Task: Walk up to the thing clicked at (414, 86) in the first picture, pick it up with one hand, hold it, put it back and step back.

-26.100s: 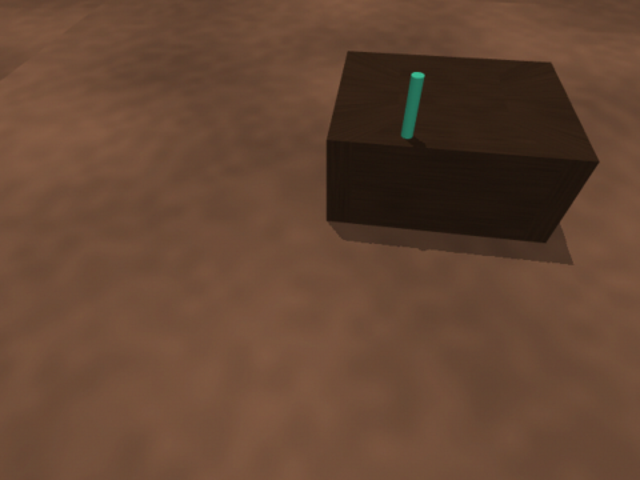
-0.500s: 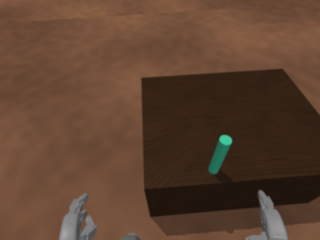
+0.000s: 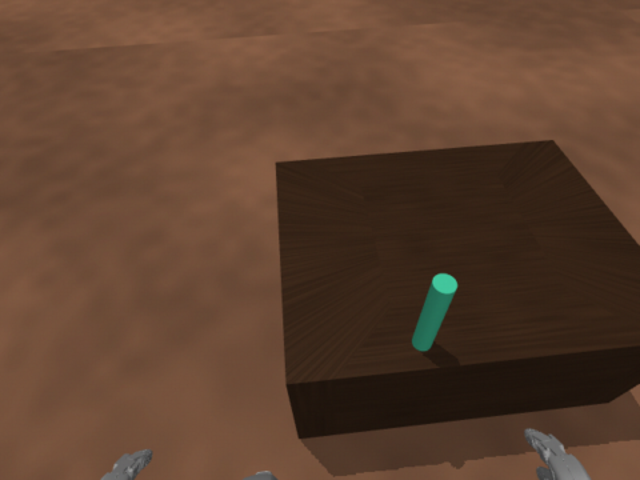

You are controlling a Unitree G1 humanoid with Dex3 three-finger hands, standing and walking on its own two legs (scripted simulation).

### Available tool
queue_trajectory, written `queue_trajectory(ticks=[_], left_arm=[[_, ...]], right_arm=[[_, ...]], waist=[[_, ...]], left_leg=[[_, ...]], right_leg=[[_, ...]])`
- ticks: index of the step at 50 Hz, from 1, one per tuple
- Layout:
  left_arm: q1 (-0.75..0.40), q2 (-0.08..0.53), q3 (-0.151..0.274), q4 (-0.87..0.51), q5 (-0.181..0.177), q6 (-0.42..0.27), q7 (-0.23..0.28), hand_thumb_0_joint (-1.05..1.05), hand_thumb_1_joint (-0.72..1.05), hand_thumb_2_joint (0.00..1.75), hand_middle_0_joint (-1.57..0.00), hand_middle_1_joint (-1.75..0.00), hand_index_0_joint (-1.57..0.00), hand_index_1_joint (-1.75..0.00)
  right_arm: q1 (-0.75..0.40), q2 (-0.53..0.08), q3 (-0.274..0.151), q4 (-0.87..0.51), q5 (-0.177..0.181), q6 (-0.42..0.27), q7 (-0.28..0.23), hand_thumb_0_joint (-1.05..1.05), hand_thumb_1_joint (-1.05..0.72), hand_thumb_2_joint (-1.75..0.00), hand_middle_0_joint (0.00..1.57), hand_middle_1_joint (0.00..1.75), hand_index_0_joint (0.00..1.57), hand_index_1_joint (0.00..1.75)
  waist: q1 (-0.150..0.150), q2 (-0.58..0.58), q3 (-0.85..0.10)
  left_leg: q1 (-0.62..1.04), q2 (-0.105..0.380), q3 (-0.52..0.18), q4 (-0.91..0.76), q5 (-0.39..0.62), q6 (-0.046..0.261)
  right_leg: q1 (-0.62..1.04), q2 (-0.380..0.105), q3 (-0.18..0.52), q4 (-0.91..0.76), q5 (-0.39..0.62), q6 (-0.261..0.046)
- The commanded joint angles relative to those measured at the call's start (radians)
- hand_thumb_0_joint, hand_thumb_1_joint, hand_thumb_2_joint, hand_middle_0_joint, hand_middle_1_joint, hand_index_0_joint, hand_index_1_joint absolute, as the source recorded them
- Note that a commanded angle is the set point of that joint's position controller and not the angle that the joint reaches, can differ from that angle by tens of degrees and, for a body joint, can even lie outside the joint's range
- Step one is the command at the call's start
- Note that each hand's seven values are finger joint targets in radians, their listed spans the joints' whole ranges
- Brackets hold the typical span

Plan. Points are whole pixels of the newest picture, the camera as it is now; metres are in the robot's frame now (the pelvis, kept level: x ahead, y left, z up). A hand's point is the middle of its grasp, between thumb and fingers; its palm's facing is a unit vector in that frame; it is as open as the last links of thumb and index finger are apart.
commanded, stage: stand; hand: right
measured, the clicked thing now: (431, 316) +0.44 -0.20 -0.20
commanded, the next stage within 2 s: none
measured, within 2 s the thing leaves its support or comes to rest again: neither
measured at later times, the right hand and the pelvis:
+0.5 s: hand out of the picture +0.06 -0.24 -0.12, palm faces +0.02 +0.93 -0.36, open 7.5 cm; pelvis +0.00 +0.01 +0.03, yaw -1 degrees
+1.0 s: hand out of the picture +0.06 -0.23 -0.11, palm faces +0.03 +0.93 -0.36, open 7.3 cm; pelvis +0.00 +0.02 +0.04, yaw -1 degrees
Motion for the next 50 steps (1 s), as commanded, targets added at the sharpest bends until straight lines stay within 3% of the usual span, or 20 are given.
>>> queue_trajectory(ticks=[1, 2, 4, 7, 8, 13, 18, 27, 35, 41, 43, 50], left_arm=[[-0.027, 0.181, 0.068, -0.05, -0.01, -0.021, 0.004, 0.0, 0.9, 0.9, -0.2, -0.3, -0.2, -0.3], [-0.021, 0.18, 0.067, -0.039, -0.015, -0.021, 0.004, 0.0, 0.9, 0.9, -0.2, -0.3, -0.2, -0.3], [-0.014, 0.189, 0.069, -0.013, -0.021, -0.013, 0.006, 0.0, 0.9, 0.9, -0.2, -0.3, -0.2, -0.3], [-0.005, 0.196, 0.068, 0.031, -0.023, 0.0, 0.008, 0.0, 0.9, 0.9, -0.2, -0.3, -0.2, -0.3], [-0.004, 0.2, 0.068, 0.046, -0.025, 0.0, 0.009, 0.0, 0.9, 0.9, -0.2, -0.3, -0.2, -0.3], [0.0, 0.211, 0.064, 0.115, -0.032, 0.009, 0.011, 0.0, 0.9, 0.9, -0.2, -0.3, -0.2, -0.3], [0.0, 0.21, 0.055, 0.166, -0.038, 0.014, 0.012, 0.0, 0.9, 0.9, -0.2, -0.3, -0.2, -0.3], [-0.025, 0.202, 0.042, 0.239, -0.042, 0.018, 0.004, 0.0, 0.9, 0.9, -0.2, -0.3, -0.2, -0.3], [-0.052, 0.202, 0.036, 0.275, -0.041, 0.017, -0.001, 0.0, 0.9, 0.9, -0.2, -0.3, -0.2, -0.3], [-0.056, 0.213, 0.036, 0.29, -0.042, 0.01, 0.001, 0.0, 0.9, 0.9, -0.2, -0.3, -0.2, -0.3], [-0.062, 0.213, 0.036, 0.295, -0.04, 0.012, 0.001, 0.0, 0.9, 0.9, -0.2, -0.3, -0.2, -0.3], [-0.056, 0.215, 0.036, 0.305, -0.042, 0.014, 0.001, 0.0, 0.9, 0.9, -0.2, -0.3, -0.2, -0.3]], right_arm=[[-0.057, -0.153, -0.058, 0.001, 0.004, -0.066, -0.004, 0.0, -0.38, -0.9, 0.2, 0.3, 0.2, 0.3], [-0.05, -0.154, -0.054, 0.031, 0.006, -0.07, -0.005, 0.0, -0.46, -0.9, 0.2, 0.3, 0.2, 0.3], [-0.063, -0.164, -0.055, 0.079, 0.008, -0.068, -0.008, 0.0, -0.62, -0.9, 0.2, 0.3, 0.2, 0.3], [-0.07, -0.175, -0.051, 0.15, 0.013, -0.063, -0.014, 0.0, -0.86, -0.9, 0.2, 0.3, 0.2, 0.3], [-0.068, -0.181, -0.05, 0.17, 0.014, -0.063, -0.015, 0.0, -0.9, -0.9, 0.2, 0.3, 0.2, 0.3], [-0.078, -0.193, -0.039, 0.267, 0.022, -0.058, -0.019, 0.0, -0.9, -0.9, 0.2, 0.3, 0.2, 0.3], [-0.099, -0.199, -0.032, 0.34, 0.026, -0.058, -0.019, 0.0, -0.9, -0.9, 0.2, 0.3, 0.2, 0.3], [-0.143, -0.198, -0.021, 0.422, 0.032, -0.059, -0.016, 0.0, -0.9, -0.9, 0.2, 0.3, 0.2, 0.3], [-0.176, -0.204, -0.02, 0.462, 0.036, -0.054, -0.013, 0.0, -0.9, -0.9, 0.2, 0.3, 0.2, 0.3], [-0.186, -0.214, -0.023, 0.477, 0.04, -0.053, -0.009, 0.0, -0.9, -0.9, 0.2, 0.3, 0.2, 0.3], [-0.193, -0.214, -0.022, 0.48, 0.04, -0.051, -0.008, 0.0, -0.9, -0.9, 0.2, 0.3, 0.2, 0.3], [-0.21, -0.222, -0.024, 0.489, 0.041, -0.051, -0.008, 0.0, -0.9, -0.9, 0.2, 0.3, 0.2, 0.3]], waist=[[0.007, -0.025, -0.08], [0.008, -0.028, -0.087], [0.009, -0.03, -0.073], [0.01, -0.019, -0.024], [0.006, -0.013, -0.026], [-0.001, -0.029, 0.013], [0.0, -0.015, 0.021], [0.004, 0.021, 0.049], [0.001, 0.009, 0.061], [-0.001, -0.019, 0.029], [-0.004, -0.016, 0.051], [0.0, -0.02, 0.036]], left_leg=[[0.229, 0.035, -0.084, -0.135, 0.189, 0.084], [0.243, 0.036, -0.083, -0.129, 0.263, 0.085], [0.264, 0.035, -0.076, -0.139, 0.274, 0.082], [0.275, 0.046, -0.093, -0.201, 0.193, 0.082], [0.277, 0.052, -0.098, -0.211, 0.225, 0.083], [0.308, 0.054, -0.096, -0.282, 0.196, 0.07], [0.361, 0.062, -0.089, -0.333, 0.255, 0.056], [0.371, 0.069, -0.108, -0.464, 0.112, 0.041], [0.379, 0.067, -0.107, -0.503, 0.069, 0.033], [0.414, 0.065, -0.092, -0.484, 0.145, 0.039], [0.4, 0.064, -0.096, -0.495, 0.106, 0.037], [0.427, 0.071, -0.1, -0.506, 0.139, 0.04]], right_leg=[[-0.065, -0.045, 0.076, -0.211, 0.238, -0.082], [-0.038, -0.049, 0.08, -0.209, 0.319, -0.079], [-0.032, -0.054, 0.094, -0.233, 0.333, -0.081], [-0.041, -0.049, 0.096, -0.28, 0.252, -0.083], [-0.004, -0.054, 0.092, -0.285, 0.294, -0.079], [0.031, -0.064, 0.101, -0.362, 0.295, -0.072], [0.079, -0.072, 0.091, -0.419, 0.338, -0.06], [0.132, -0.07, 0.073, -0.484, 0.271, -0.047], [0.142, -0.08, 0.071, -0.53, 0.264, -0.038], [0.164, -0.098, 0.079, -0.556, 0.305, -0.032], [0.149, -0.094, 0.074, -0.556, 0.277, -0.031], [0.158, -0.098, 0.067, -0.551, 0.304, -0.03]])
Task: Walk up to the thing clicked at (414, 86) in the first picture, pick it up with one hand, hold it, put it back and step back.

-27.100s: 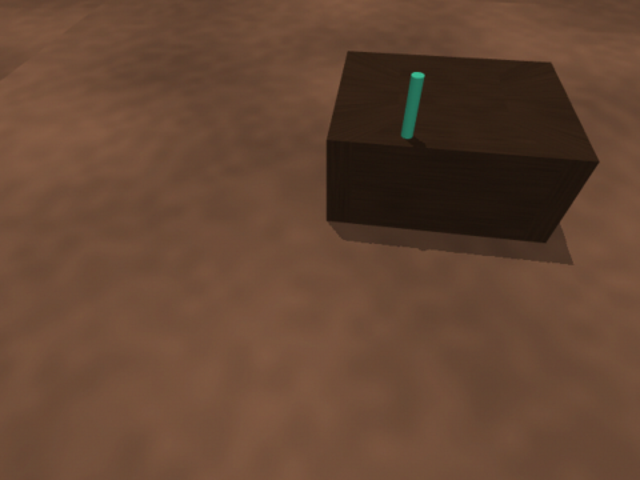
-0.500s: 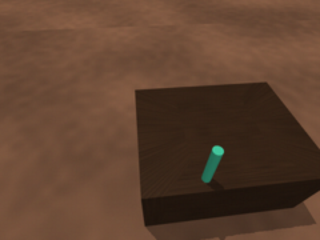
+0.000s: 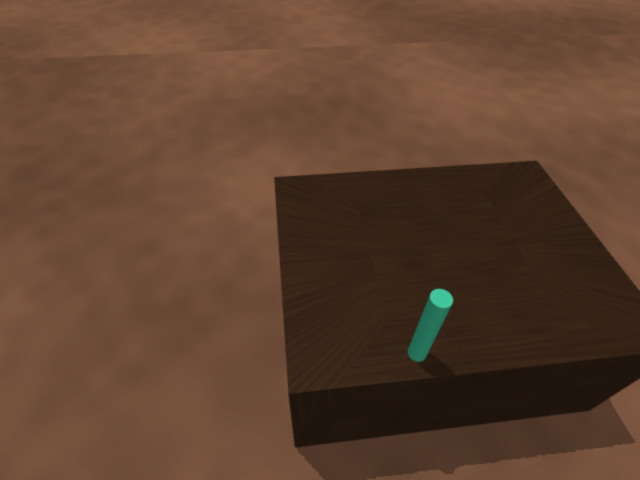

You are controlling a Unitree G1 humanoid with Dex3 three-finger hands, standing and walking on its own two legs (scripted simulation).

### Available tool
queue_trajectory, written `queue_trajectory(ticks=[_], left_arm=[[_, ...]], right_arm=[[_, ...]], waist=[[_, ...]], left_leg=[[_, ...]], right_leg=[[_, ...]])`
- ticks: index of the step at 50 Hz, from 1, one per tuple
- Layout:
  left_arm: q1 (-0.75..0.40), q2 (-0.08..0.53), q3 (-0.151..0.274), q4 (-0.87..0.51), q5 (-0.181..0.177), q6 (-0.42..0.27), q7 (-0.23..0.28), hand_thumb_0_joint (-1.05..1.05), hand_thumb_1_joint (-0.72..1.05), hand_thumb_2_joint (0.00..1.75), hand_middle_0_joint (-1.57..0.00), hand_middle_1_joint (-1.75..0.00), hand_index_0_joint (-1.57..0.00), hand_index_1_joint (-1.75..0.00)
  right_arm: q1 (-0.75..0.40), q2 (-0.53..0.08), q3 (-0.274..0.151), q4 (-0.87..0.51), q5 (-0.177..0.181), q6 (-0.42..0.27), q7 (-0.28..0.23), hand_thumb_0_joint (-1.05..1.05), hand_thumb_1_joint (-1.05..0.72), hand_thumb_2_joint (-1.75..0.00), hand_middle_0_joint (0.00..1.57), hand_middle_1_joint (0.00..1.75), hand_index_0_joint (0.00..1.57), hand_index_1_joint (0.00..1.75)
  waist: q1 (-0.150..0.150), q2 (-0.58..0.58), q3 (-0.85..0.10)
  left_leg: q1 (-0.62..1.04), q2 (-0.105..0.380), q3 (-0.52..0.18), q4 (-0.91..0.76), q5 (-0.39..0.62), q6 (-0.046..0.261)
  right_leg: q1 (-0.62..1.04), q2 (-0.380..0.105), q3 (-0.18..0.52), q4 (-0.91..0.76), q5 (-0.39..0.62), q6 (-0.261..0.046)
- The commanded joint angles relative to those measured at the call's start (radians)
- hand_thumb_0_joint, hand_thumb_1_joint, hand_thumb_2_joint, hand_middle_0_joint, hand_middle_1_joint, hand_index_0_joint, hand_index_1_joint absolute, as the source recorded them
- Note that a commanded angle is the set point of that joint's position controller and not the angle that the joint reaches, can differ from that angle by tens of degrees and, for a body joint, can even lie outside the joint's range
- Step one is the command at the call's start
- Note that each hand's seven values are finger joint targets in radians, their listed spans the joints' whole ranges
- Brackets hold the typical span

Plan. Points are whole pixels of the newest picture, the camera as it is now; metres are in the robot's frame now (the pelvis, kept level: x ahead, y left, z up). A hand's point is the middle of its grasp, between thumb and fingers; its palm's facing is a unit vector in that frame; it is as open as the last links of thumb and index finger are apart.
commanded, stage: stand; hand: right
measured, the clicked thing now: (428, 328) +0.44 -0.22 -0.25
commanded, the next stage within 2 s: step back in 1.30 s
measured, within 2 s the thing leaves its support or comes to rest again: neither
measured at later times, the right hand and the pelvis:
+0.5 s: hand out of the picture +0.07 -0.25 -0.15, palm faces +0.02 +0.93 -0.36, open 7.3 cm; pelvis +0.01 +0.00 +0.00, yaw +0 degrees
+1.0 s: hand out of the picture +0.10 -0.26 -0.15, palm faces +0.01 +0.94 -0.35, open 7.3 cm; pelvis +0.03 +0.00 +0.00, yaw +0 degrees
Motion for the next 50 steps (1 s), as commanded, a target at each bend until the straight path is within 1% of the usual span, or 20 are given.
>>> queue_trajectory(ticks=[1, 7, 9, 10, 11, 12, 14, 17, 20, 22, 23, 26, 29, 32, 34, 37, 43, 46, 49, 50], left_arm=[[-0.021, 0.192, 0.034, -0.053, -0.004, -0.02, 0.012, 0.0, 0.9, 0.9, -0.2, -0.3, -0.2, -0.3], [-0.021, 0.196, 0.036, -0.051, -0.006, -0.021, 0.014, 0.0, 0.9, 0.9, -0.2, -0.3, -0.2, -0.3], [-0.019, 0.195, 0.034, -0.05, -0.004, -0.021, 0.014, 0.0, 0.9, 0.9, -0.2, -0.3, -0.2, -0.3], [-0.028, 0.196, 0.033, -0.053, -0.002, -0.023, 0.015, 0.0, 0.9, 0.9, -0.2, -0.3, -0.2, -0.3], [-0.032, 0.199, 0.035, -0.053, -0.004, -0.022, 0.014, 0.0, 0.9, 0.9, -0.2, -0.3, -0.2, -0.3], [-0.033, 0.2, 0.035, -0.053, -0.004, -0.022, 0.014, 0.0, 0.9, 0.9, -0.2, -0.3, -0.2, -0.3], [-0.028, 0.196, 0.033, -0.051, -0.005, -0.019, 0.013, 0.0, 0.9, 0.9, -0.2, -0.3, -0.2, -0.3], [-0.029, 0.193, 0.033, -0.05, -0.004, -0.017, 0.011, 0.0, 0.9, 0.9, -0.2, -0.3, -0.2, -0.3], [-0.025, 0.2, 0.037, -0.055, -0.004, -0.019, 0.01, 0.0, 0.9, 0.9, -0.2, -0.3, -0.2, -0.3], [-0.024, 0.201, 0.037, -0.057, -0.003, -0.023, 0.011, 0.0, 0.9, 0.9, -0.2, -0.3, -0.2, -0.3], [-0.031, 0.201, 0.037, -0.058, -0.003, -0.023, 0.011, 0.0, 0.9, 0.9, -0.2, -0.3, -0.2, -0.3], [-0.034, 0.203, 0.039, -0.059, -0.005, -0.02, 0.011, 0.0, 0.9, 0.9, -0.2, -0.3, -0.2, -0.3], [-0.024, 0.198, 0.038, -0.058, -0.003, -0.019, 0.01, 0.0, 0.9, 0.9, -0.2, -0.3, -0.2, -0.3], [-0.039, 0.202, 0.037, -0.064, -0.006, -0.024, 0.01, 0.0, 0.9, 0.9, -0.2, -0.3, -0.2, -0.3], [-0.035, 0.204, 0.039, -0.067, -0.006, -0.025, 0.011, 0.0, 0.9, 0.9, -0.2, -0.3, -0.2, -0.3], [-0.039, 0.205, 0.038, -0.071, -0.007, -0.025, 0.013, 0.0, 0.9, 0.9, -0.2, -0.3, -0.2, -0.3], [-0.038, 0.207, 0.041, -0.071, -0.007, -0.023, 0.015, 0.0, 0.9, 0.9, -0.2, -0.3, -0.2, -0.3], [-0.043, 0.204, 0.04, -0.075, -0.007, -0.023, 0.015, 0.0, 0.9, 0.9, -0.2, -0.3, -0.2, -0.3], [-0.043, 0.203, 0.041, -0.076, -0.006, -0.022, 0.014, 0.0, 0.9, 0.9, -0.2, -0.3, -0.2, -0.3], [-0.044, 0.206, 0.042, -0.08, -0.006, -0.023, 0.015, 0.0, 0.9, 0.9, -0.2, -0.3, -0.2, -0.3]], right_arm=[[-0.047, -0.217, -0.034, -0.052, 0.0, -0.021, -0.011, 0.0, -0.9, -0.9, 0.2, 0.3, 0.2, 0.3], [-0.055, -0.226, -0.036, -0.047, 0.003, -0.022, -0.01, 0.0, -0.9, -0.9, 0.2, 0.3, 0.2, 0.3], [-0.06, -0.223, -0.035, -0.048, 0.002, -0.021, -0.01, 0.0, -0.9, -0.9, 0.2, 0.3, 0.2, 0.3], [-0.065, -0.225, -0.036, -0.05, 0.004, -0.023, -0.009, 0.0, -0.9, -0.9, 0.2, 0.3, 0.2, 0.3], [-0.05, -0.219, -0.034, -0.045, 0.004, -0.021, -0.009, 0.0, -0.9, -0.9, 0.2, 0.3, 0.2, 0.3], [-0.061, -0.224, -0.034, -0.045, 0.004, -0.022, -0.009, 0.0, -0.9, -0.9, 0.2, 0.3, 0.2, 0.3], [-0.055, -0.227, -0.035, -0.042, 0.003, -0.019, -0.009, 0.0, -0.9, -0.9, 0.2, 0.3, 0.2, 0.3], [-0.07, -0.23, -0.037, -0.045, 0.003, -0.017, -0.007, 0.0, -0.9, -0.9, 0.2, 0.3, 0.2, 0.3], [-0.07, -0.229, -0.038, -0.048, 0.003, -0.02, -0.006, 0.0, -0.9, -0.9, 0.2, 0.3, 0.2, 0.3], [-0.073, -0.225, -0.038, -0.049, 0.004, -0.02, -0.006, 0.0, -0.9, -0.9, 0.2, 0.3, 0.2, 0.3], [-0.068, -0.224, -0.037, -0.047, 0.004, -0.021, -0.006, 0.0, -0.9, -0.9, 0.2, 0.3, 0.2, 0.3], [-0.066, -0.229, -0.037, -0.046, 0.003, -0.02, -0.006, 0.0, -0.9, -0.9, 0.2, 0.3, 0.2, 0.3], [-0.081, -0.236, -0.04, -0.049, 0.003, -0.02, -0.006, 0.0, -0.9, -0.9, 0.2, 0.3, 0.2, 0.3], [-0.069, -0.222, -0.036, -0.045, 0.005, -0.022, -0.004, 0.0, -0.9, -0.9, 0.2, 0.3, 0.2, 0.3], [-0.058, -0.227, -0.038, -0.042, 0.004, -0.022, -0.006, 0.0, -0.9, -0.9, 0.2, 0.3, 0.2, 0.3], [-0.071, -0.228, -0.037, -0.046, 0.005, -0.023, -0.006, 0.0, -0.9, -0.9, 0.2, 0.3, 0.2, 0.3], [-0.065, -0.227, -0.035, -0.045, 0.005, -0.019, -0.006, 0.0, -0.9, -0.9, 0.2, 0.3, 0.2, 0.3], [-0.074, -0.225, -0.034, -0.049, 0.006, -0.02, -0.007, 0.0, -0.9, -0.9, 0.2, 0.3, 0.2, 0.3], [-0.07, -0.225, -0.036, -0.049, 0.006, -0.018, -0.007, 0.0, -0.9, -0.9, 0.2, 0.3, 0.2, 0.3], [-0.075, -0.228, -0.037, -0.052, 0.005, -0.019, -0.007, 0.0, -0.9, -0.9, 0.2, 0.3, 0.2, 0.3]], waist=[[0.001, 0.015, -0.039], [0.002, 0.024, -0.044], [0.005, 0.015, -0.058], [0.0, 0.005, -0.053], [-0.006, 0.006, -0.041], [-0.003, 0.01, -0.032], [-0.005, 0.022, -0.018], [-0.001, 0.026, -0.008], [0.0, 0.028, -0.034], [0.002, 0.014, -0.065], [-0.004, 0.01, -0.053], [-0.005, 0.033, -0.04], [0.001, 0.031, -0.037], [-0.006, 0.0, -0.061], [-0.006, 0.005, -0.077], [-0.005, -0.005, -0.087], [-0.004, 0.001, -0.077], [-0.003, 0.001, -0.067], [-0.004, 0.006, -0.064], [0.0, 0.006, -0.082]], left_leg=[[0.123, 0.099, -0.136, -0.094, -0.047, 0.018], [0.136, 0.097, -0.131, -0.092, -0.004, 0.019], [0.148, 0.1, -0.13, -0.082, 0.027, 0.022], [0.144, 0.099, -0.127, -0.072, 0.073, 0.021], [0.13, 0.094, -0.121, -0.083, 0.036, 0.018], [0.131, 0.096, -0.125, -0.083, 0.032, 0.019], [0.11, 0.094, -0.134, -0.102, -0.042, 0.017], [0.095, 0.097, -0.143, -0.119, -0.098, 0.017], [0.111, 0.096, -0.144, -0.119, -0.074, 0.017], [0.145, 0.1, -0.138, -0.098, -0.015, 0.021], [0.142, 0.095, -0.135, -0.099, -0.002, 0.018], [0.127, 0.098, -0.145, -0.121, -0.056, 0.015], [0.126, 0.1, -0.153, -0.126, -0.075, 0.016], [0.148, 0.096, -0.128, -0.083, 0.061, 0.018], [0.163, 0.094, -0.122, -0.074, 0.08, 0.018], [0.175, 0.098, -0.119, -0.056, 0.154, 0.02], [0.164, 0.097, -0.119, -0.057, 0.159, 0.019], [0.164, 0.099, -0.118, -0.051, 0.195, 0.018], [0.158, 0.095, -0.117, -0.057, 0.148, 0.016], [0.169, 0.099, -0.116, -0.048, 0.186, 0.019]], right_leg=[[-0.143, -0.071, 0.048, -0.082, 0.07, -0.065], [-0.135, -0.075, 0.045, -0.084, 0.092, -0.062], [-0.128, -0.078, 0.041, -0.089, 0.106, -0.06], [-0.127, -0.083, 0.044, -0.092, 0.128, -0.058], [-0.13, -0.081, 0.045, -0.094, 0.111, -0.059], [-0.135, -0.082, 0.045, -0.095, 0.103, -0.059], [-0.14, -0.079, 0.043, -0.1, 0.063, -0.06], [-0.145, -0.076, 0.035, -0.1, 0.034, -0.063], [-0.133, -0.077, 0.036, -0.1, 0.058, -0.063], [-0.123, -0.084, 0.037, -0.101, 0.085, -0.063], [-0.134, -0.083, 0.038, -0.102, 0.092, -0.063], [-0.135, -0.078, 0.033, -0.091, 0.068, -0.062], [-0.139, -0.078, 0.029, -0.097, 0.058, -0.062], [-0.122, -0.091, 0.04, -0.104, 0.116, -0.063], [-0.111, -0.093, 0.04, -0.107, 0.143, -0.061], [-0.104, -0.096, 0.034, -0.098, 0.196, -0.057], [-0.089, -0.097, 0.028, -0.099, 0.205, -0.055], [-0.095, -0.098, 0.024, -0.099, 0.219, -0.054], [-0.091, -0.099, 0.025, -0.11, 0.192, -0.056], [-0.077, -0.101, 0.024, -0.106, 0.226, -0.056]])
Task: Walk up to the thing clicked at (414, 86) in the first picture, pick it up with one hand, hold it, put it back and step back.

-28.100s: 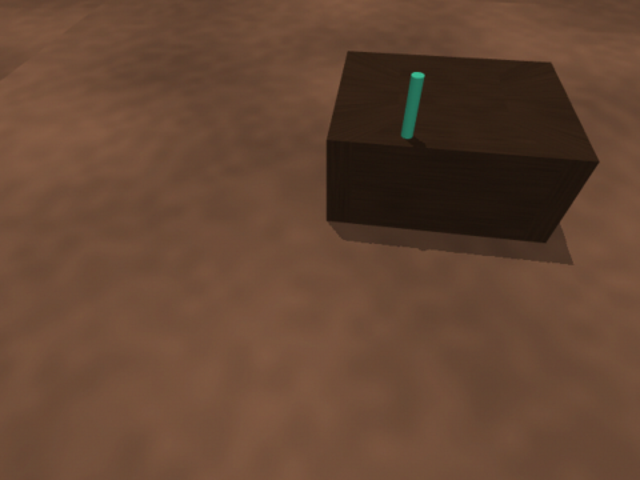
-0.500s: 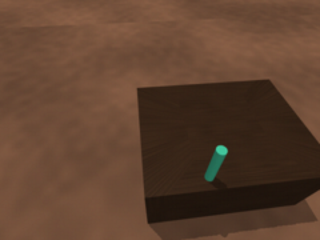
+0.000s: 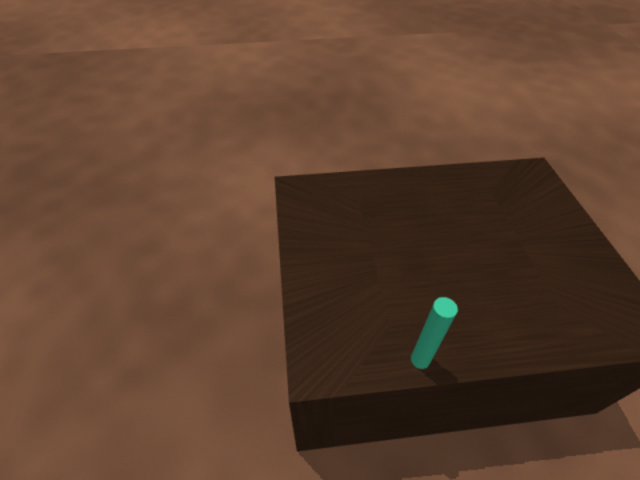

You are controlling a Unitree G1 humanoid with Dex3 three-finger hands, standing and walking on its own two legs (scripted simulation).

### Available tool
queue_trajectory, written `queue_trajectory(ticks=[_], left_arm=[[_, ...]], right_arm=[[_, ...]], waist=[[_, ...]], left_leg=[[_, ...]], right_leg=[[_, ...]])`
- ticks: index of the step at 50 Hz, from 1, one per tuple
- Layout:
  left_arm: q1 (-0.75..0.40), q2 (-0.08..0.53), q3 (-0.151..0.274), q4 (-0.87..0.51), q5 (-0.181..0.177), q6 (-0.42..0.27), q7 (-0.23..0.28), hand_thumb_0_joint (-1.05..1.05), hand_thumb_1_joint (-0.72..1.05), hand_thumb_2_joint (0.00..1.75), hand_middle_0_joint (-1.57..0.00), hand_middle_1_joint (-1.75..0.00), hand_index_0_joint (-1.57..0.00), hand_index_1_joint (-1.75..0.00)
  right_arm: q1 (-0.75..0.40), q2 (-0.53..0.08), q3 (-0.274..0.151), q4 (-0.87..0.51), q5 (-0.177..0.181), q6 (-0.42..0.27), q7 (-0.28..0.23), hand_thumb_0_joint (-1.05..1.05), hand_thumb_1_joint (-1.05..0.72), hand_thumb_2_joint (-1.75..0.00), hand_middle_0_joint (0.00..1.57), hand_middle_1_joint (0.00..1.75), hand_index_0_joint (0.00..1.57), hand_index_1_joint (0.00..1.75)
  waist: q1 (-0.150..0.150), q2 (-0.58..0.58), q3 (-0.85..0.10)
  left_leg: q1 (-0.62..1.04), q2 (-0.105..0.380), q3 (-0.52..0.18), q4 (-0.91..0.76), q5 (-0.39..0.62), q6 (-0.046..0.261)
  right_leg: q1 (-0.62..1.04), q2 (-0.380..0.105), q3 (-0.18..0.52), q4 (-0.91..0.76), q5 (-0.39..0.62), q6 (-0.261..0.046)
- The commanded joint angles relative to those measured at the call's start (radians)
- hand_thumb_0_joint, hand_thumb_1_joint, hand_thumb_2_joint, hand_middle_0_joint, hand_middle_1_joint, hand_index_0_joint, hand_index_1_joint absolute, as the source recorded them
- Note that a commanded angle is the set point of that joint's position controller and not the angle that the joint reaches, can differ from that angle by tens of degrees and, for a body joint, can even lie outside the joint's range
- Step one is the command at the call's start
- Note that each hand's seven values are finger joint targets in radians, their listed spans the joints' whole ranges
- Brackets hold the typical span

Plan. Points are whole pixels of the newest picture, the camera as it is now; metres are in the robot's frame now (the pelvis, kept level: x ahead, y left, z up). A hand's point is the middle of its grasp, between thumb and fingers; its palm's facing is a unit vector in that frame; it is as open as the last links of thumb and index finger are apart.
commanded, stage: stand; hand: right
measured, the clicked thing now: (431, 336) +0.42 -0.22 -0.25
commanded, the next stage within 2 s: step back in 0.30 s
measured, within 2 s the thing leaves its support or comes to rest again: neither
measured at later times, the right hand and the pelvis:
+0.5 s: hand out of the picture +0.06 -0.28 -0.17, palm faces +0.00 +0.93 -0.36, open 7.3 cm; pelvis -0.04 -0.02 -0.01, yaw +0 degrees
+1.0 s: hand out of the picture -0.05 -0.32 -0.18, palm faces -0.16 +0.91 -0.38, open 7.3 cm; pelvis -0.14 -0.06 -0.02, yaw +6 degrees
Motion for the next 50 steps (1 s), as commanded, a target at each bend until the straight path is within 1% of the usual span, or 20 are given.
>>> queue_trajectory(ticks=[1, 6, 14, 15, 18, 19, 21, 24, 26, 28, 29, 30, 31, 32, 35, 36, 38, 41, 46, 50], left_arm=[[-0.009, 0.206, 0.041, -0.053, -0.001, -0.018, 0.015, 0.0, 0.9, 0.9, -0.2, -0.3, -0.2, -0.3], [-0.014, 0.207, 0.042, -0.061, -0.004, -0.019, 0.015, 0.0, 0.9, 0.9, -0.2, -0.3, -0.2, -0.3], [-0.017, 0.208, 0.044, -0.061, -0.001, -0.014, 0.011, 0.0, 0.9, 0.9, -0.2, -0.3, -0.2, -0.3], [-0.048, 0.262, 0.072, -0.078, -0.017, -0.001, 0.017, 0.0, 0.9, 0.9, -0.2, -0.3, -0.2, -0.3], [0.017, 0.201, 0.069, -0.107, -0.02, 0.017, 0.023, 0.0, 0.9, 0.9, -0.2, -0.3, -0.2, -0.3], [0.032, 0.195, 0.074, -0.117, -0.017, 0.026, 0.022, 0.0, 0.9, 0.9, -0.2, -0.3, -0.2, -0.3], [0.029, 0.186, 0.077, -0.143, -0.018, 0.043, 0.016, 0.0, 0.9, 0.9, -0.2, -0.3, -0.2, -0.3], [0.086, 0.173, 0.084, -0.158, -0.026, 0.054, 0.01, 0.0, 0.9, 0.9, -0.2, -0.3, -0.2, -0.3], [0.155, 0.185, 0.096, -0.147, -0.017, 0.047, 0.013, 0.0, 0.9, 0.9, -0.2, -0.3, -0.2, -0.3], [0.17, 0.201, 0.112, -0.14, 0.005, 0.028, 0.019, 0.0, 0.9, 0.9, -0.2, -0.3, -0.2, -0.3], [0.133, 0.276, 0.133, -0.16, 0.019, 0.022, 0.022, 0.0, 0.9, 0.9, -0.2, -0.3, -0.2, -0.3], [0.063, 0.357, 0.147, -0.2, 0.029, 0.021, 0.021, 0.0, 0.9, 0.9, -0.2, -0.3, -0.2, -0.3], [-0.02, 0.373, 0.147, -0.238, 0.035, 0.021, 0.016, 0.0, 0.9, 0.9, -0.2, -0.3, -0.2, -0.3], [-0.069, 0.4, 0.147, -0.271, 0.046, 0.014, 0.02, 0.0, 0.9, 0.9, -0.2, -0.3, -0.2, -0.3], [-0.149, 0.264, 0.131, -0.297, 0.029, 0.005, 0.022, 0.0, 0.9, 0.9, -0.2, -0.3, -0.2, -0.3], [-0.137, 0.259, 0.129, -0.301, 0.025, 0.006, 0.022, 0.0, 0.9, 0.9, -0.2, -0.3, -0.2, -0.3], [-0.025, 0.224, 0.126, -0.306, 0.02, 0.001, 0.028, 0.0, 0.9, 0.9, -0.2, -0.3, -0.2, -0.3], [0.066, 0.2, 0.127, -0.306, 0.007, 0.008, 0.045, 0.0, 0.9, 0.9, -0.2, -0.3, -0.2, -0.3], [0.093, 0.237, 0.138, -0.337, 0.0, 0.015, 0.051, 0.0, 0.9, 0.9, -0.2, -0.3, -0.2, -0.3], [-0.016, 0.275, 0.142, -0.383, 0.007, 0.012, 0.043, 0.0, 0.9, 0.9, -0.2, -0.3, -0.2, -0.3]], right_arm=[[-0.035, -0.215, -0.033, -0.056, 0.0, -0.019, -0.01, 0.0, -0.9, -0.9, 0.2, 0.3, 0.2, 0.3], [-0.031, -0.214, -0.034, -0.06, 0.001, -0.021, -0.01, 0.0, -0.9, -0.9, 0.2, 0.3, 0.2, 0.3], [-0.038, -0.214, -0.034, -0.064, 0.0, -0.02, -0.009, 0.0, -0.9, -0.9, 0.2, 0.3, 0.2, 0.3], [-0.065, -0.278, -0.056, -0.076, 0.001, -0.003, -0.005, 0.0, -0.9, -0.9, 0.2, 0.3, 0.2, 0.3], [-0.021, -0.298, -0.076, -0.109, 0.013, 0.004, -0.008, 0.0, -0.9, -0.9, 0.2, 0.3, 0.2, 0.3], [-0.021, -0.303, -0.081, -0.128, 0.01, 0.005, -0.011, 0.0, -0.9, -0.9, 0.2, 0.3, 0.2, 0.3], [-0.014, -0.308, -0.093, -0.155, -0.005, 0.007, -0.018, 0.0, -0.9, -0.9, 0.2, 0.3, 0.2, 0.3], [-0.075, -0.301, -0.091, -0.213, -0.023, 0.02, -0.024, 0.0, -0.9, -0.9, 0.2, 0.3, 0.2, 0.3], [-0.132, -0.29, -0.087, -0.247, -0.014, 0.033, -0.026, 0.0, -0.9, -0.9, 0.2, 0.3, 0.2, 0.3], [-0.166, -0.254, -0.073, -0.259, 0.005, 0.053, -0.018, 0.0, -0.9, -0.9, 0.2, 0.3, 0.2, 0.3], [-0.118, -0.201, -0.061, -0.264, 0.015, 0.058, -0.016, 0.0, -0.9, -0.9, 0.2, 0.3, 0.2, 0.3], [-0.074, -0.162, -0.05, -0.27, 0.016, 0.062, -0.019, 0.0, -0.9, -0.9, 0.2, 0.3, 0.2, 0.3], [-0.021, -0.202, -0.065, -0.247, 0.013, 0.073, -0.024, 0.0, -0.9, -0.9, 0.2, 0.3, 0.2, 0.3], [-0.004, -0.229, -0.079, -0.237, 0.005, 0.072, -0.031, 0.0, -0.9, -0.9, 0.2, 0.3, 0.2, 0.3], [0.072, -0.266, -0.078, -0.206, 0.024, 0.061, -0.021, 0.0, -0.9, -0.9, 0.2, 0.3, 0.2, 0.3], [0.085, -0.251, -0.071, -0.216, 0.02, 0.058, -0.027, 0.0, -0.9, -0.9, 0.2, 0.3, 0.2, 0.3], [0.071, -0.244, -0.053, -0.236, 0.011, 0.045, -0.035, 0.0, -0.9, -0.9, 0.2, 0.3, 0.2, 0.3], [0.035, -0.222, -0.039, -0.268, -0.003, 0.033, -0.042, 0.0, -0.9, -0.9, 0.2, 0.3, 0.2, 0.3], [0.054, -0.225, -0.047, -0.296, -0.01, 0.032, -0.038, 0.0, -0.9, -0.9, 0.2, 0.3, 0.2, 0.3], [0.141, -0.247, -0.069, -0.281, -0.009, 0.043, -0.021, 0.0, -0.9, -0.9, 0.2, 0.3, 0.2, 0.3]], waist=[[0.003, 0.0, -0.063], [0.004, 0.007, -0.09], [0.001, 0.017, -0.054], [-0.001, 0.044, 0.055], [0.0, 0.139, -0.083], [-0.001, 0.19, -0.121], [-0.01, 0.194, -0.159], [0.027, 0.216, -0.167], [0.076, 0.205, -0.177], [0.103, 0.092, -0.108], [0.071, -0.139, -0.065], [0.039, -0.278, -0.014], [0.01, -0.188, 0.005], [0.022, -0.256, 0.009], [-0.037, -0.133, -0.029], [-0.04, -0.131, -0.058], [0.024, -0.102, -0.122], [0.074, -0.103, -0.141], [0.091, -0.127, -0.142], [0.039, -0.106, -0.16]], left_leg=[[0.132, 0.106, -0.111, -0.032, 0.217, 0.022], [0.148, 0.112, -0.109, -0.021, 0.27, 0.023], [0.128, 0.105, -0.117, -0.054, 0.15, 0.018], [0.058, 0.119, -0.148, 0.001, 0.371, 0.052], [0.119, 0.256, -0.223, -0.022, 0.57, 0.191], [0.128, 0.311, -0.268, -0.028, 0.594, 0.242], [0.067, 0.33, -0.26, -0.039, 0.44, 0.278], [-0.018, 0.297, -0.207, 0.024, 0.391, 0.261], [-0.025, 0.279, -0.2, 0.116, 0.303, 0.219], [-0.103, 0.159, -0.128, 0.252, 0.131, 0.118], [-0.235, 0.015, -0.083, 0.37, -0.105, 0.065], [-0.354, -0.113, -0.119, 0.493, -0.41, 0.014], [-0.285, -0.127, -0.21, 0.655, -0.46, 0.012], [-0.251, -0.118, -0.223, 0.77, -0.446, 0.028], [-0.31, -0.142, -0.274, 0.824, -0.26, 0.01], [-0.357, -0.156, -0.266, 0.831, -0.253, 0.006], [-0.419, -0.145, -0.247, 0.811, -0.28, -0.01], [-0.478, -0.116, -0.235, 0.699, -0.314, -0.013], [-0.348, -0.064, -0.173, 0.514, -0.369, -0.007], [-0.196, -0.05, -0.111, 0.468, -0.346, 0.007]], right_leg=[[-0.123, -0.09, 0.031, -0.054, 0.232, -0.051], [-0.1, -0.092, 0.027, -0.045, 0.266, -0.052], [-0.129, -0.086, 0.025, -0.059, 0.162, -0.059], [-0.239, -0.036, 0.01, 0.072, 0.267, -0.055], [-0.234, 0.057, -0.067, 0.34, -0.006, -0.057], [-0.27, 0.067, -0.049, 0.47, -0.218, -0.065], [-0.293, 0.04, 0.019, 0.642, -0.327, -0.083], [-0.292, 0.036, 0.035, 0.668, -0.274, -0.088], [-0.257, 0.001, 0.04, 0.44, -0.159, -0.062], [-0.192, -0.001, 0.019, 0.085, 0.094, -0.025], [-0.182, -0.082, 0.175, 0.018, 0.197, -0.037], [-0.243, -0.211, 0.374, -0.046, 0.181, -0.113], [-0.383, -0.278, 0.358, -0.043, 0.133, -0.231], [-0.478, -0.328, 0.441, -0.05, 0.131, -0.297], [-0.296, -0.143, 0.164, 0.06, 0.299, -0.181], [-0.213, -0.134, 0.137, 0.089, 0.343, -0.164], [-0.015, -0.169, 0.161, 0.166, 0.558, -0.207], [0.149, -0.208, 0.161, 0.21, 0.675, -0.228], [0.109, -0.278, 0.197, 0.221, 0.724, -0.286], [-0.085, -0.29, 0.178, 0.192, 0.543, -0.281]])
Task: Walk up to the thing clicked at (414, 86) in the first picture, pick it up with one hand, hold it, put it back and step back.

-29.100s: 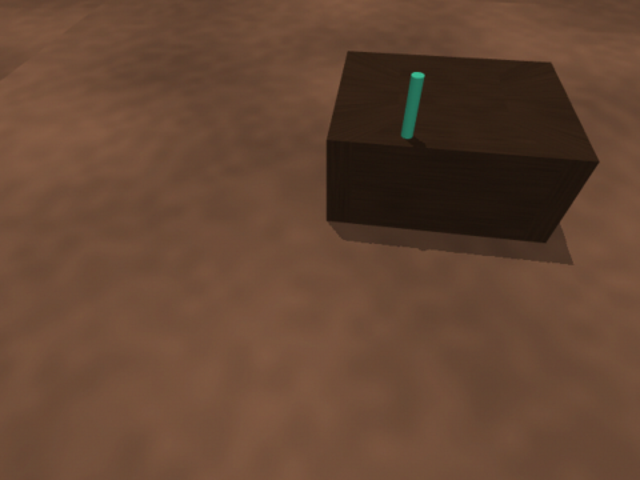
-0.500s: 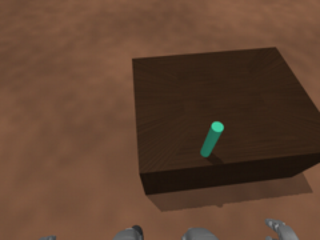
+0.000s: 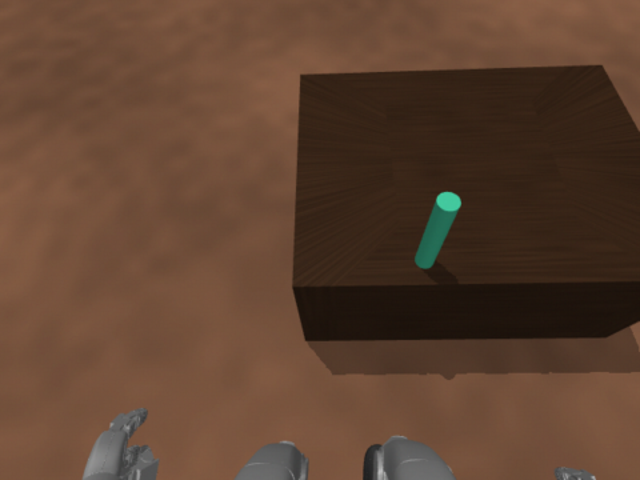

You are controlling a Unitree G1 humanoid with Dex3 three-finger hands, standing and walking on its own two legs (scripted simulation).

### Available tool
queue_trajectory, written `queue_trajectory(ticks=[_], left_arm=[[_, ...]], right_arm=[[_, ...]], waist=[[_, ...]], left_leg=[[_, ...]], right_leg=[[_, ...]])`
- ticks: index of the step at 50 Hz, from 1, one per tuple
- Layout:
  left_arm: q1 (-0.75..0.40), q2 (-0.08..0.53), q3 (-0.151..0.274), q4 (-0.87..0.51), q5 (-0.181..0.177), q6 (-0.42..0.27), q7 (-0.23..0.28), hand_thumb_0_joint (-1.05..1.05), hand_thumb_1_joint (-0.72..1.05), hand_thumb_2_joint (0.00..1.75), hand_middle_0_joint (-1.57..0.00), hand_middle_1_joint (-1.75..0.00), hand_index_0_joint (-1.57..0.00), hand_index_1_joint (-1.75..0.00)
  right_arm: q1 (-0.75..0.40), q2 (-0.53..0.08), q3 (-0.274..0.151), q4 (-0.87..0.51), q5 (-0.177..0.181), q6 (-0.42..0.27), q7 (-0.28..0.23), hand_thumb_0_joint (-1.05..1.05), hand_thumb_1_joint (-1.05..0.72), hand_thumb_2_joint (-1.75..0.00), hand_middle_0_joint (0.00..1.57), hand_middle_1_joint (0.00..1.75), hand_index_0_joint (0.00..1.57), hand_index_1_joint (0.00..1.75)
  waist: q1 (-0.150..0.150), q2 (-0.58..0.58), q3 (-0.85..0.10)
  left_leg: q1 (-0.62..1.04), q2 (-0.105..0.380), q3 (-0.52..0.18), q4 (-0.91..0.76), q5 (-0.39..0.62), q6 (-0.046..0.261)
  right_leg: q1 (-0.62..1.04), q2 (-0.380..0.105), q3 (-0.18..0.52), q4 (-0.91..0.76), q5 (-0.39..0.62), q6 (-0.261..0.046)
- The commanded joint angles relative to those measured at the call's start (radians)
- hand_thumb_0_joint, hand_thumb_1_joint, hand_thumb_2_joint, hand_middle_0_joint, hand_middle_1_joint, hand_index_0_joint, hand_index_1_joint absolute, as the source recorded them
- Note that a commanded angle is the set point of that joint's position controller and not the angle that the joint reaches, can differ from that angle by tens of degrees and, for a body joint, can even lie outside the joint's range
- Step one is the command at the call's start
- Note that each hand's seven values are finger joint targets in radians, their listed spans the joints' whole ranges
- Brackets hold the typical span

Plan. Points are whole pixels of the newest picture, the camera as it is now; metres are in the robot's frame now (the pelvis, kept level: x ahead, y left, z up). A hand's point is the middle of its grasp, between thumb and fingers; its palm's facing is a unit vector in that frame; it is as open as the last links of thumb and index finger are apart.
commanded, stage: step back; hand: right
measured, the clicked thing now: (434, 234) +0.54 -0.21 -0.23
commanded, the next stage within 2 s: none
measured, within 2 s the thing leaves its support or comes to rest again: neither
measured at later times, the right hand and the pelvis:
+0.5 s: hand out of the picture -0.02 -0.20 -0.13, palm faces +0.02 +0.92 -0.39, open 7.3 cm; pelvis -0.14 +0.07 +0.00, yaw -5 degrees
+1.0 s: hand out of the picture -0.25 -0.21 -0.15, palm faces +0.01 +0.90 -0.44, open 7.4 cm; pelvis -0.28 +0.08 -0.01, yaw -2 degrees
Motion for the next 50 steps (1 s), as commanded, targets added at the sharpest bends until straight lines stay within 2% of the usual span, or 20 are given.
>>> queue_trajectory(ticks=[1, 4, 5, 6, 7, 8, 12, 15, 21, 27, 31, 32, 33, 34, 38, 41, 46, 48, 49, 50], left_arm=[[0.019, 0.311, 0.091, -0.078, 0.004, -0.011, 0.014, 0.0, 0.9, 0.9, -0.2, -0.3, -0.2, -0.3], [-0.052, 0.322, 0.086, -0.084, 0.0, -0.005, 0.005, 0.0, 0.9, 0.9, -0.2, -0.3, -0.2, -0.3], [-0.054, 0.298, 0.078, -0.09, -0.001, -0.002, 0.005, 0.0, 0.9, 0.9, -0.2, -0.3, -0.2, -0.3], [-0.04, 0.251, 0.068, -0.09, -0.005, 0.003, 0.003, 0.0, 0.9, 0.9, -0.2, -0.3, -0.2, -0.3], [-0.035, 0.243, 0.073, -0.085, -0.012, 0.006, 0.01, 0.0, 0.9, 0.9, -0.2, -0.3, -0.2, -0.3], [-0.027, 0.256, 0.081, -0.063, 0.001, 0.009, 0.02, 0.0, 0.9, 0.9, -0.2, -0.3, -0.2, -0.3], [0.089, 0.248, 0.085, 0.012, -0.02, 0.021, 0.012, 0.0, 0.9, 0.9, -0.2, -0.3, -0.2, -0.3], [0.167, 0.245, 0.085, 0.033, -0.007, 0.013, 0.009, 0.0, 0.9, 0.9, -0.2, -0.3, -0.2, -0.3], [0.126, 0.239, 0.062, -0.008, -0.004, -0.006, 0.003, 0.0, 0.9, 0.9, -0.2, -0.3, -0.2, -0.3], [0.259, 0.259, 0.06, 0.047, -0.003, -0.001, -0.006, 0.0, 0.9, 0.9, -0.2, -0.3, -0.2, -0.3], [0.386, 0.268, 0.078, 0.099, 0.015, -0.002, -0.014, 0.0, 0.9, 0.9, -0.2, -0.3, -0.2, -0.3], [0.344, 0.306, 0.09, 0.072, 0.03, -0.003, -0.014, 0.0, 0.9, 0.9, -0.2, -0.3, -0.2, -0.3], [0.245, 0.386, 0.108, 0.025, 0.032, 0.001, -0.016, 0.0, 0.9, 0.9, -0.2, -0.3, -0.2, -0.3], [0.114, 0.435, 0.112, -0.028, 0.036, -0.001, -0.008, 0.0, 0.9, 0.9, -0.2, -0.3, -0.2, -0.3], [-0.063, 0.277, 0.086, -0.079, 0.03, -0.012, 0.006, 0.0, 0.9, 0.9, -0.2, -0.3, -0.2, -0.3], [0.073, 0.263, 0.084, -0.073, 0.032, -0.009, 0.004, 0.0, 0.9, 0.9, -0.2, -0.3, -0.2, -0.3], [0.088, 0.273, 0.088, -0.075, 0.016, 0.016, 0.014, 0.0, 0.9, 0.9, -0.2, -0.3, -0.2, -0.3], [0.058, 0.276, 0.078, -0.087, 0.001, 0.036, 0.003, 0.0, 0.9, 0.9, -0.2, -0.3, -0.2, -0.3], [0.075, 0.246, 0.061, -0.101, 0.0, 0.041, -0.002, 0.0, 0.9, 0.9, -0.2, -0.3, -0.2, -0.3], [0.072, 0.218, 0.055, -0.111, -0.01, 0.043, -0.005, 0.0, 0.9, 0.9, -0.2, -0.3, -0.2, -0.3]], right_arm=[[0.101, -0.187, -0.059, -0.069, -0.003, -0.019, 0.007, 0.0, -0.9, -0.9, 0.2, 0.3, 0.2, 0.3], [0.184, -0.184, -0.071, -0.046, -0.006, -0.017, 0.024, 0.0, -0.9, -0.9, 0.2, 0.3, 0.2, 0.3], [0.19, -0.199, -0.076, -0.053, -0.015, -0.016, 0.027, 0.0, -0.9, -0.9, 0.2, 0.3, 0.2, 0.3], [0.151, -0.26, -0.089, -0.073, -0.027, -0.018, 0.029, 0.0, -0.9, -0.9, 0.2, 0.3, 0.2, 0.3], [0.06, -0.312, -0.093, -0.102, -0.034, -0.019, 0.03, 0.0, -0.9, -0.9, 0.2, 0.3, 0.2, 0.3], [0.021, -0.35, -0.1, -0.122, -0.031, -0.023, 0.026, 0.0, -0.9, -0.9, 0.2, 0.3, 0.2, 0.3], [-0.118, -0.224, -0.068, -0.151, -0.038, -0.031, 0.005, 0.0, -0.9, -0.9, 0.2, 0.3, 0.2, 0.3], [-0.085, -0.194, -0.069, -0.153, -0.021, -0.037, 0.006, 0.0, -0.9, -0.9, 0.2, 0.3, 0.2, 0.3], [0.011, -0.21, -0.084, -0.147, -0.011, -0.033, 0.008, 0.0, -0.9, -0.9, 0.2, 0.3, 0.2, 0.3], [-0.052, -0.251, -0.105, -0.174, -0.016, -0.012, 0.014, 0.0, -0.9, -0.9, 0.2, 0.3, 0.2, 0.3], [-0.104, -0.22, -0.1, -0.172, -0.004, -0.004, 0.021, 0.0, -0.9, -0.9, 0.2, 0.3, 0.2, 0.3], [-0.093, -0.182, -0.091, -0.176, 0.001, -0.006, 0.023, 0.0, -0.9, -0.9, 0.2, 0.3, 0.2, 0.3], [-0.141, -0.159, -0.088, -0.182, 0.007, -0.007, 0.017, 0.0, -0.9, -0.9, 0.2, 0.3, 0.2, 0.3], [-0.117, -0.189, -0.1, -0.167, -0.003, -0.001, 0.004, 0.0, -0.9, -0.9, 0.2, 0.3, 0.2, 0.3], [0.056, -0.17, -0.086, -0.094, 0.017, -0.011, 0.01, 0.0, -0.9, -0.9, 0.2, 0.3, 0.2, 0.3], [0.04, -0.161, -0.064, -0.121, 0.015, -0.027, -0.001, 0.0, -0.9, -0.9, 0.2, 0.3, 0.2, 0.3], [0.081, -0.142, -0.057, -0.125, -0.007, -0.056, -0.01, 0.0, -0.9, -0.9, 0.2, 0.3, 0.2, 0.3], [0.137, -0.155, -0.072, -0.091, -0.013, -0.061, -0.01, 0.0, -0.9, -0.9, 0.2, 0.3, 0.2, 0.3], [0.128, -0.214, -0.088, -0.089, -0.021, -0.06, -0.011, 0.0, -0.9, -0.9, 0.2, 0.3, 0.2, 0.3], [0.113, -0.302, -0.106, -0.104, -0.03, -0.056, -0.01, 0.0, -0.9, -0.9, 0.2, 0.3, 0.2, 0.3]], waist=[[0.008, -0.162, -0.317], [-0.057, -0.135, -0.321], [-0.076, -0.07, -0.302], [-0.068, 0.153, -0.259], [-0.04, 0.219, -0.209], [-0.056, 0.233, -0.188], [0.038, 0.088, -0.114], [0.034, 0.072, -0.192], [-0.053, 0.099, -0.281], [-0.016, 0.12, -0.292], [0.056, 0.046, -0.292], [0.046, -0.132, -0.231], [0.079, -0.358, -0.134], [0.061, -0.374, -0.054], [-0.067, -0.157, -0.124], [0.021, -0.16, -0.189], [0.037, -0.236, -0.293], [0.01, -0.17, -0.309], [0.023, -0.076, -0.313], [0.026, 0.137, -0.308]], left_leg=[[-0.003, 0.032, 0.039, -0.074, 0.025, 0.017], [0.159, 0.031, 0.081, -0.229, 0.175, 0.049], [0.161, 0.079, -0.002, -0.33, 0.225, 0.086], [0.117, 0.263, -0.286, -0.494, 0.291, 0.164], [0.059, 0.378, -0.417, -0.587, 0.35, 0.247], [-0.053, 0.444, -0.487, -0.618, 0.36, 0.304], [-0.036, 0.256, -0.179, -0.59, 0.357, 0.117], [0.171, 0.269, -0.168, -0.53, 0.391, 0.192], [0.374, 0.297, -0.143, -0.482, 0.463, 0.253], [0.188, 0.328, -0.147, -0.542, 0.235, 0.205], [-0.004, 0.279, -0.094, -0.472, 0.081, 0.099], [-0.112, 0.171, -0.013, -0.324, 0.008, 0.039], [-0.153, -0.027, 0.065, -0.036, -0.028, -0.018], [-0.114, -0.016, -0.055, 0.197, -0.058, -0.032], [-0.104, -0.102, -0.095, 0.336, 0.114, -0.02], [-0.172, -0.07, -0.041, 0.193, 0.056, -0.035], [-0.095, 0.044, 0.034, -0.313, 0.071, -0.013], [0.059, 0.011, 0.103, -0.563, 0.371, -0.009], [0.164, 0.093, -0.029, -0.498, 0.528, 0.016], [0.232, 0.309, -0.315, -0.494, 0.685, 0.115]], right_leg=[[0.23, -0.311, 0.32, -0.133, 0.477, -0.166], [0.049, -0.264, 0.253, -0.105, 0.193, -0.102], [-0.012, -0.203, 0.223, -0.027, 0.067, -0.053], [-0.12, -0.05, 0.133, 0.168, -0.147, 0.007], [-0.189, 0.105, 0.114, 0.391, -0.381, 0.036], [-0.148, 0.12, 0.227, 0.553, -0.434, 0.04], [-0.208, 0.15, 0.317, 0.688, -0.195, 0.03], [-0.217, 0.123, 0.288, 0.668, -0.17, 0.079], [-0.179, 0.069, 0.233, 0.38, -0.232, 0.12], [0.058, 0.015, 0.139, 0.085, -0.202, 0.07], [0.221, -0.017, 0.172, -0.127, -0.101, -0.006], [0.16, -0.137, 0.399, -0.244, -0.223, -0.067], [-0.034, -0.312, 0.644, -0.405, -0.343, -0.184], [-0.234, -0.421, 0.718, -0.461, -0.366, -0.265], [-0.095, -0.172, 0.264, -0.286, 0.103, -0.094], [0.157, -0.167, 0.258, -0.192, 0.23, -0.098], [0.406, -0.226, 0.258, 0.007, 0.519, -0.111], [0.315, -0.168, 0.206, 0.119, 0.475, -0.07], [0.144, -0.119, 0.196, 0.155, 0.3, -0.027], [-0.066, 0.007, 0.117, 0.29, -0.02, 0.023]])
